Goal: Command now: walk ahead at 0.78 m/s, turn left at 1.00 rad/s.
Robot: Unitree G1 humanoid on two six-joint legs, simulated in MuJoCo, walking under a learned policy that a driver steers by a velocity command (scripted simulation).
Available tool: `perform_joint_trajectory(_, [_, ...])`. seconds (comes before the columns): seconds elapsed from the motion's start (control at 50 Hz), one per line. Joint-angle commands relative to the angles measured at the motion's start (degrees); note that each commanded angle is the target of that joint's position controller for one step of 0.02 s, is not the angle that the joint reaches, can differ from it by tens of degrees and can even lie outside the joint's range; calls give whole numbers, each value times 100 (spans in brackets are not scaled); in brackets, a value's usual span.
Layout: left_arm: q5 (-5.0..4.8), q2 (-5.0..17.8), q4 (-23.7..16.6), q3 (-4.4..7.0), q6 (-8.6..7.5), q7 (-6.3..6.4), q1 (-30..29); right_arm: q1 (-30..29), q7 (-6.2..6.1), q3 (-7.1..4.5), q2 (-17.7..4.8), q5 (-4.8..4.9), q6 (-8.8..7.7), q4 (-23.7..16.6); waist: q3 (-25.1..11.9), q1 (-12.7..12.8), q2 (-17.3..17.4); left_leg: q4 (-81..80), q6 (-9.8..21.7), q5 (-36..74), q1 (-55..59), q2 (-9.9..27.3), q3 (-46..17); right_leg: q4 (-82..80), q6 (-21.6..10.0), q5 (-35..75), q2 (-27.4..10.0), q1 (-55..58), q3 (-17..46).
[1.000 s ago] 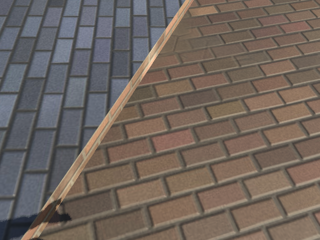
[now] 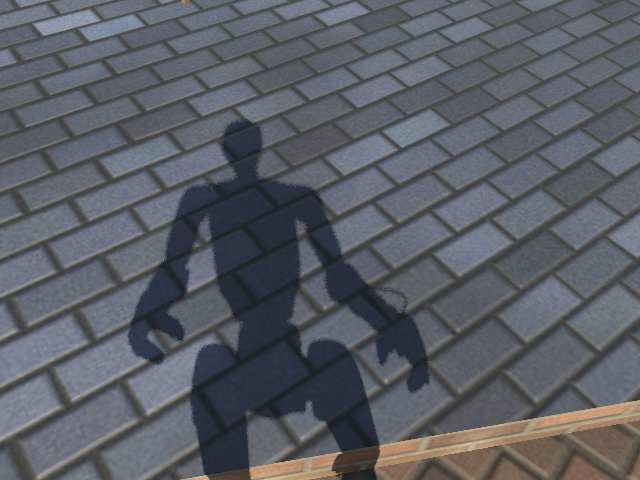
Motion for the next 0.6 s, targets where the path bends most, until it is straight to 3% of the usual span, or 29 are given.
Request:
perform_joint_trajectory(0.02, [34,718,-653,59,-191,-89,-840,298,-154,-224,-1040,37,-211,-164,737,-179,885,-2376,1007,-291,1085,1349,-2630,-189,151,756,-47,-2133,223])
perform_joint_trajectory(0.08, [-65,505,-776,-62,-109,-63,-1246,400,-147,-234,-1053,42,-343,63,838,-138,677,-2279,1008,1516,834,953,-2090,-916,249,1115,233,-1823,-26])
perform_joint_trajectory(0.12, [-142,336,-902,-168,-134,-64,-1599,423,-168,-267,-1109,54,-384,165,797,-207,782,-2098,943,2393,633,770,-1898,-1794,227,1380,418,-1330,-81])
perform_joint_trajectory(0.16, [-206,274,-1104,-225,-158,-43,-1955,458,-209,-302,-1196,88,-424,272,722,-291,948,-2106,857,3332,503,925,-2067,-2522,101,1633,526,-666,-108])
perform_joint_trajectory(0.18, [-245,219,-1048,-235,-160,24,-1607,177,-244,-298,-1185,97,-446,260,486,-28,1105,-1891,726,4347,282,978,-2003,-2599,-32,1775,626,174,-89])
perform_joint_trajectory(0.2, [-218,396,-859,-173,-172,95,-978,-8,-248,-290,-1239,124,-502,278,111,276,1070,-1518,574,5716,339,973,-1823,-2682,-197,1768,772,1005,-199])
perform_joint_trajectory(0.22, [-194,623,-534,-48,-163,202,69,-105,-265,-272,-1205,81,-523,334,-558,725,1054,-562,473,7130,586,1043,-1764,-2352,-405,1391,915,1921,-334])
perform_joint_trajectory(0.24, [-225,725,-158,50,-171,303,1416,-385,-266,-269,-1178,21,-515,347,-1038,1465,899,868,363,7208,221,861,-1505,-2712,-529,1338,856,3155,-392])
perform_joint_trajectory(0.26, [-211,968,255,191,-190,430,2636,-582,-250,-225,-992,-89,-584,370,-1325,1985,510,2635,279,5779,-735,393,-1282,-2760,-545,773,574,4464,-289])
perform_joint_trajectory(0.28, [-44,1356,486,236,-260,484,3033,-803,-221,58,130,-119,-689,114,-997,1789,-1135,5106,143,707,-2321,-676,-1302,-3643,-861,-1264,-713,4617,2148])
perform_joint_trajectory(0.3, [-63,1214,369,163,-260,346,1908,90,-112,154,275,68,-752,-49,-1012,608,-1919,5609,185,150,-3368,-978,-1753,-5458,-1304,-1855,-1371,4409,5725])
perform_joint_trajectory(0.32, [-105,753,105,148,-235,271,861,127,-132,132,-138,-57,-636,161,-387,286,-784,6141,198,604,-3555,-318,-1290,-5348,-1808,-2545,-1436,3703,5387])
perform_joint_trajectory(0.34, [-189,342,156,64,-239,222,767,-245,-102,140,-272,-251,-580,136,-171,270,-1,6324,152,677,-3535,0,-891,-5182,-1949,-2229,-1244,3115,4688])
perform_joint_trajectory(0.36, [-199,150,315,-12,-267,186,929,-610,-75,177,-199,-384,-559,-27,36,213,329,6295,107,591,-3582,239,-676,-5131,-1847,-1729,-967,2575,4067])
perform_joint_trajectory(0.38, [-199,-16,535,-91,-321,179,1167,-948,-32,233,-46,-459,-530,-248,227,147,321,6362,48,487,-3731,387,-611,-5081,-1779,-1304,-720,2084,3595])
perform_joint_trajectory(0.4, [-227,-69,769,-129,-388,193,1427,-1266,1,322,206,-464,-471,-458,515,109,204,6538,-21,342,-4098,518,-558,-5125,-1788,-1159,-541,1632,3298])
perform_joint_trajectory(0.44, [-207,-23,1038,-168,-497,243,1815,-2088,-52,537,695,-440,-380,-1079,877,108,-66,7666,-127,-155,-5612,631,-359,-5140,-1974,-956,-532,1364,3263])
perform_joint_trajectory(0.46, [-196,-17,1091,-171,-536,257,1898,-2462,-120,632,878,-399,-355,-1348,823,108,-192,8436,-169,-422,-6116,631,-309,-5316,-2064,-999,-528,1252,3271])
perform_joint_trajectory(0.5, [-197,139,1043,-157,-580,291,1664,-3067,-189,683,783,-296,-383,-1787,987,-22,-89,8221,-276,-463,-6372,813,-252,-5731,-1945,-846,-375,729,2995])
perform_joint_trajectory(0.52, [-246,108,1104,-158,-565,322,1701,-3368,-187,737,768,-296,-395,-2034,1010,-45,141,7262,-316,-466,-6023,1006,-230,-5937,-1786,-774,-160,418,2694])
perform_joint_trajectory(0.54, [-269,54,1027,-152,-507,408,1787,-3407,-116,779,755,-302,-356,-2133,726,39,291,6132,-403,-81,-4625,1040,112,-6590,-1841,161,-96,-142,2367])
perform_joint_trajectory(0.56, [-376,-45,969,-157,-438,454,1625,-3340,-89,817,735,-190,-349,-2170,569,-24,324,4592,-372,366,-2726,1054,332,-7046,-1757,1070,76,-862,1892])
perform_joint_trajectory(0.58, [-506,14,850,-147,-443,423,1600,-3029,-95,784,813,-87,-376,-1993,142,-17,385,4143,-313,567,-1172,722,734,-6982,-1725,2873,153,-1093,1642])
perform_joint_trajectory(0.6, [-519,373,895,-84,-485,370,1778,-2368,-143,681,728,-49,-333,-1695,-478,-188,245,4098,-243,63,-410,295,921,-6137,-1721,5720,48,-340,1480])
